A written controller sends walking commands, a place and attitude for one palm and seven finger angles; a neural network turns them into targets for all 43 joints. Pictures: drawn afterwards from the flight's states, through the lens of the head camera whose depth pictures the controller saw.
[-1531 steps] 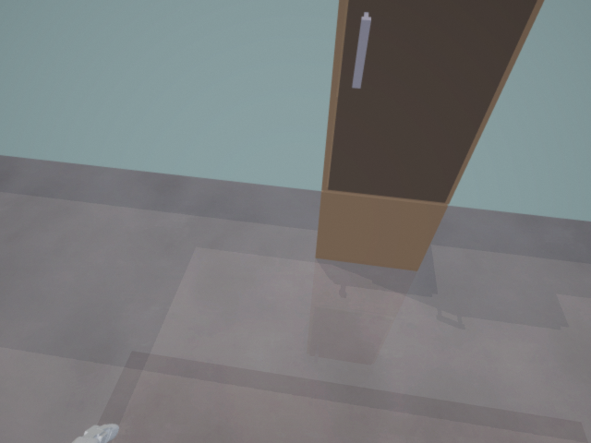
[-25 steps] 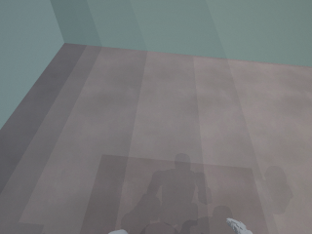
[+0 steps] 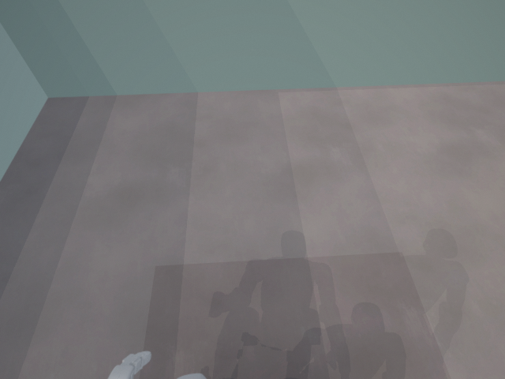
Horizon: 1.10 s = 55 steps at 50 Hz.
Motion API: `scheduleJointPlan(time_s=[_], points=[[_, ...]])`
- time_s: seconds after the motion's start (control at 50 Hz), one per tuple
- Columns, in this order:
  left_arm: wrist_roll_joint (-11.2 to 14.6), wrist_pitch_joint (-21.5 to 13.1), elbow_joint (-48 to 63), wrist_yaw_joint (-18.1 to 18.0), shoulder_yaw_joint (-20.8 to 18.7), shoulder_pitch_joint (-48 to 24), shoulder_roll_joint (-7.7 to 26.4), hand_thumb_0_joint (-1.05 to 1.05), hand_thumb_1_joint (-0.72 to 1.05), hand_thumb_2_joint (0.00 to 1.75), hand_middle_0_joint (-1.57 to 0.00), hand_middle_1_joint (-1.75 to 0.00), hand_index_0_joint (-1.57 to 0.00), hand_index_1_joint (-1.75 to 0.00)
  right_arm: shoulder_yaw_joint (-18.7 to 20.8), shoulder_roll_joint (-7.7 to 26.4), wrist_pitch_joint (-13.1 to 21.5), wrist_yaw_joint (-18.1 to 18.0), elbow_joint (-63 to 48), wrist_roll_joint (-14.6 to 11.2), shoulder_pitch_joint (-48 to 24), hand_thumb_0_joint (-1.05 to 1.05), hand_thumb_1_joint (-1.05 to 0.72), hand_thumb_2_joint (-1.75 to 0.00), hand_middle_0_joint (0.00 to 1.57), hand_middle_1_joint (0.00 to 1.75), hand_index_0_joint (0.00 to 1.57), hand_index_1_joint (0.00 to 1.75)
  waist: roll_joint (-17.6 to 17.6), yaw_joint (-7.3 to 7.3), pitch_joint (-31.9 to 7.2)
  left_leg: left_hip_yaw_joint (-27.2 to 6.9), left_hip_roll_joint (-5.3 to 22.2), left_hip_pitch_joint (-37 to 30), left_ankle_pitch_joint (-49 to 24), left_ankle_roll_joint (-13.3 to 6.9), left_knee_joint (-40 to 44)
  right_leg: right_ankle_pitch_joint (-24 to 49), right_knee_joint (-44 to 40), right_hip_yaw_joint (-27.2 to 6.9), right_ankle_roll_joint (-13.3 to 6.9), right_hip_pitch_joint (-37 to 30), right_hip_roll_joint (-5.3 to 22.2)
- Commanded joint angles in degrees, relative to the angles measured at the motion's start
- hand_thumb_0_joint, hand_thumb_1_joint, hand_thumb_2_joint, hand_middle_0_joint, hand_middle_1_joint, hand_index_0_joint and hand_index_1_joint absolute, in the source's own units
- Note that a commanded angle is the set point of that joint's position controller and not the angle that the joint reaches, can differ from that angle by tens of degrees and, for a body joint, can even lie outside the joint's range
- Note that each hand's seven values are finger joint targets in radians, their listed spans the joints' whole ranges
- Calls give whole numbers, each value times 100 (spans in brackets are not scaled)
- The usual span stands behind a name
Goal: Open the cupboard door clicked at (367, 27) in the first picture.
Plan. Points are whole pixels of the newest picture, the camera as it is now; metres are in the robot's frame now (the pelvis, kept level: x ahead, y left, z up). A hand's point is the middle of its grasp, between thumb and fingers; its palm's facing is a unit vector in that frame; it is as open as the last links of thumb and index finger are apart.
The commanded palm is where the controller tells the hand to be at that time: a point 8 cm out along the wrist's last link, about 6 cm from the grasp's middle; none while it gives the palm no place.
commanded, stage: turn to face it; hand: left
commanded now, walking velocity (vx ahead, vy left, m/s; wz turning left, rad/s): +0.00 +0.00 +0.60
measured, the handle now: out of the picture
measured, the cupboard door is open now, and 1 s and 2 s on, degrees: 41 41 41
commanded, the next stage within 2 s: none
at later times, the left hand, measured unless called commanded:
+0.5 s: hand out of the picture +0.13 +0.24 -0.16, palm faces +0.30 -0.92 -0.24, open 7.3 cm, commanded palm none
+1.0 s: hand out of the picture +0.04 +0.17 -0.19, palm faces +0.59 -0.77 -0.23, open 7.3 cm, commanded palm none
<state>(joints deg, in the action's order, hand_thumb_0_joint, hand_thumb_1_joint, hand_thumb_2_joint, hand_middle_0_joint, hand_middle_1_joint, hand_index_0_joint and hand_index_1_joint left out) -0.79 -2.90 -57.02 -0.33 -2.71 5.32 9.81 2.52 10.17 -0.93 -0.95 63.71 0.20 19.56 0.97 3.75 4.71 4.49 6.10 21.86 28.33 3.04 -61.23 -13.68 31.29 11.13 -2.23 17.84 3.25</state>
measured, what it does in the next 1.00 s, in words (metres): walks ahead, turning left: left foot, then right foot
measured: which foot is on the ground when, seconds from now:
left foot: up 0.00-0.20, down 0.22-0.60, up 0.62-0.90, down 0.92-1.00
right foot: down 0.00-0.22, up 0.24-0.60, down 0.62-0.92, up 0.94-1.00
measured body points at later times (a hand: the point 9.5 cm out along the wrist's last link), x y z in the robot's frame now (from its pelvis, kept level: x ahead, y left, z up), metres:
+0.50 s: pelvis +0.09 +0.00 +0.01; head +0.14 +0.03 +0.45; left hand +0.12 +0.29 -0.14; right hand +0.21 -0.23 -0.13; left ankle +0.09 +0.12 -0.73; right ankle +0.10 -0.16 -0.68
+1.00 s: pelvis +0.13 -0.02 -0.01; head +0.17 +0.03 +0.43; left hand +0.01 +0.21 -0.17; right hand +0.39 -0.16 -0.13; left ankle +0.07 +0.07 -0.73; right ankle +0.15 -0.17 -0.69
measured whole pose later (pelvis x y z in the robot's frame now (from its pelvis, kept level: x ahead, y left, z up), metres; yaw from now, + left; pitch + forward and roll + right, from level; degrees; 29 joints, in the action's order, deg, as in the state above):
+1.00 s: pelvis +0.13 -0.02 -0.01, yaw +36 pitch +2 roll +1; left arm -0.6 3.0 -53.6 -0.7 -3.4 12.5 14.0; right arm 3.4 13.6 -1.2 1.1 50.1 0.6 4.4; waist -3.7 -0.6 6.9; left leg 4.2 0.1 20.3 18.0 -1.7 -36.7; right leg -30.8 57.5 5.3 4.8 22.4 8.0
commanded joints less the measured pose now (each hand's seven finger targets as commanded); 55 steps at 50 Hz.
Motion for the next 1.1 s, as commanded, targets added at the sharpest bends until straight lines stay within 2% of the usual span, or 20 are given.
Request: scheduleJointPlan(time_s=[0.0,0.16,0.18,0.2,0.22,0.26,0.34,0.46,0.54,0.56,0.58,0.6,0.66,0.8,0.86,0.88,0.9,0.92,0.94,1.08], points=[[-11,10,127,-101,-129,518,765,0,90,90,-20,-30,-20,-30,-23,57,22,58,-363,34,275,0,-90,-90,20,30,20,30,-796,-205,-733,5,127,214,-479,47,503,2960,-1384,-578,-588,-696,1701],[-5,143,234,-103,-268,482,879,0,90,90,-20,-30,-20,-30,70,269,24,169,-761,91,23,0,-90,-90,20,30,20,30,-483,-160,-760,314,-94,-608,-1834,-49,3010,1708,-146,34,-93,-758,1539],[24,202,331,-83,-269,494,738,0,90,90,-20,-30,-20,-30,169,654,62,144,-731,129,347,0,-90,-90,20,30,20,30,522,-5,-906,-462,312,-1111,-2846,-327,3553,715,757,234,222,-243,1147],[90,260,523,-66,-216,537,453,0,90,90,-20,-30,-20,-30,291,1234,93,88,-786,172,553,0,-90,-90,20,30,20,30,2106,67,-923,-2486,1674,-1604,-4636,-1150,4048,-2183,2114,190,679,1058,356],[35,332,698,-88,-180,192,604,0,90,90,-20,-30,-20,-30,338,1474,36,-1,-780,170,612,0,-90,-90,20,30,20,30,1614,226,-1066,-2887,2041,-1522,-4496,-1627,4156,-2691,3125,-672,629,1180,149],[-43,371,758,-54,-237,-93,545,0,90,90,-20,-30,-20,-30,324,1240,77,-51,-993,170,123,0,-90,-90,20,30,20,30,950,-22,-804,-2644,1565,-1078,-3273,-1436,4245,-1781,3767,-1018,598,1575,272],[-16,393,653,-16,-225,137,540,0,90,90,-20,-30,-20,-30,272,1198,174,-107,-1067,127,-166,0,-90,-90,20,30,20,30,620,-206,-1075,-1695,974,-1596,-4598,-1111,3923,-1051,3253,-1126,748,1475,166],[8,441,781,-28,-181,105,656,0,90,90,-20,-30,-20,-30,394,1400,34,-30,-1175,138,-452,0,-90,-90,20,30,20,30,921,-162,-969,-1792,787,-1303,-3666,-1113,3961,-1222,1667,-970,731,704,-76],[36,371,650,-60,-246,824,843,0,90,90,-20,-30,-20,-30,454,1438,-69,24,-1410,84,-1024,0,-90,-90,20,30,20,30,619,-523,-814,-1880,367,-100,-2685,-774,3541,-87,-452,-797,636,-952,-220],[-32,302,644,-100,-316,1075,1230,0,90,90,-20,-30,-20,-30,427,1186,-80,63,-1501,18,-1120,0,-90,-90,20,30,20,30,-247,-646,-853,-1445,-112,607,-1678,-419,2878,-171,-1389,-1552,438,-1600,565],[-110,265,672,-145,-427,1118,1811,0,90,90,-20,-30,-20,-30,353,746,-77,107,-1672,18,-1202,0,-90,-90,20,30,20,30,-1992,-716,-690,-391,-946,1431,294,38,1371,272,-1835,-3092,-150,-1690,2174],[-72,263,724,-166,-374,1011,1797,0,90,90,-20,-30,-20,-30,392,1007,-107,134,-1698,59,-1318,0,-90,-90,20,30,20,30,-1850,-701,-578,-622,-615,1286,778,-51,53,678,-1751,-3112,-567,-926,2608],[-52,269,902,-169,-252,392,1245,0,90,90,-20,-30,-20,-30,369,812,-208,216,-1519,62,-1189,0,-90,-90,20,30,20,30,-1622,-281,-463,-488,-334,1275,-54,65,-751,1828,-1230,-1744,-404,-795,1655],[-83,223,714,-131,-311,1093,1500,0,90,90,-20,-30,-20,-30,169,592,-123,291,-1709,10,-1738,0,-90,-90,20,30,20,30,-1228,-633,-668,274,-532,433,-318,59,1872,3764,-399,-837,-282,-1643,1673],[-27,221,731,-85,-338,953,1526,0,90,90,-20,-30,-20,-30,216,793,-78,263,-1636,35,-1235,0,-90,-90,20,30,20,30,-1179,-328,-935,343,-677,-683,-1350,-77,3146,3620,389,-466,65,-1272,1518],[17,237,824,-68,-326,841,1424,0,90,90,-20,-30,-20,-30,301,1126,-30,236,-1526,67,-746,0,-90,-90,20,30,20,30,-545,-46,-1260,-79,-253,-1733,-2556,-267,3597,2752,1210,-223,334,-547,1418],[65,265,1055,-27,-248,771,999,0,90,90,-20,-30,-20,-30,479,1800,33,180,-1453,110,-280,0,-90,-90,20,30,20,30,1311,198,-1534,-2279,1394,-2816,-4863,-1096,3671,-948,2633,-76,805,1134,538],[31,335,1206,-60,-184,453,920,0,90,90,-20,-30,-20,-30,533,2057,-23,111,-1340,58,43,0,-90,-90,20,30,20,30,1450,298,-1670,-2754,1924,-2864,-6327,-1721,3633,-2495,3514,-759,798,1639,311],[4,385,1284,-88,-201,351,1023,0,90,90,-20,-30,-20,-30,501,2021,-38,98,-1358,87,-77,0,-90,-90,20,30,20,30,901,211,-1429,-2357,1900,-2411,-5186,-1788,3674,-2298,3828,-1078,727,1630,418],[-4,493,980,6,-237,431,860,0,90,90,-20,-30,-20,-30,378,1518,5,3,-1582,120,-1068,0,-90,-90,20,30,20,30,911,-273,-767,-1752,677,-1109,-3100,-1130,4043,-1188,2491,-1059,741,930,157]])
